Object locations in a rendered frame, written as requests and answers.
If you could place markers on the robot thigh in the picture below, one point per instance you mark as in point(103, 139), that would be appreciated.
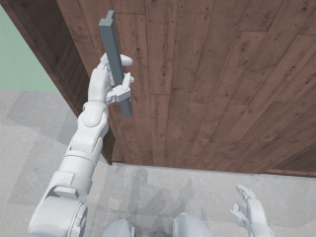
point(187, 225)
point(121, 228)

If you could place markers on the right robot hand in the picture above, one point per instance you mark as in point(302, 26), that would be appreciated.
point(243, 214)

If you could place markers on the left robot hand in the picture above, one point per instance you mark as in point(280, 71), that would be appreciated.
point(102, 80)

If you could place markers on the robot left forearm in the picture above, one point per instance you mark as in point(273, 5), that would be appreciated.
point(74, 176)

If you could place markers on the handle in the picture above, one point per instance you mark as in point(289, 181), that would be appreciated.
point(111, 45)

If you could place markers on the right robot thigh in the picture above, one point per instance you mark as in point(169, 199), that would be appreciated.
point(187, 225)

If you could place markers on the wardrobe door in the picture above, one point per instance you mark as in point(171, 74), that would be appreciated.
point(219, 85)
point(304, 160)

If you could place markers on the left robot thigh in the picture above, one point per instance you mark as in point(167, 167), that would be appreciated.
point(121, 228)

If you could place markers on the left robot upper arm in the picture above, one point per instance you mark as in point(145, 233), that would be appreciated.
point(59, 217)

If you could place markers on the robot right forearm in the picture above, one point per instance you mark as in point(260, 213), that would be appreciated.
point(259, 229)

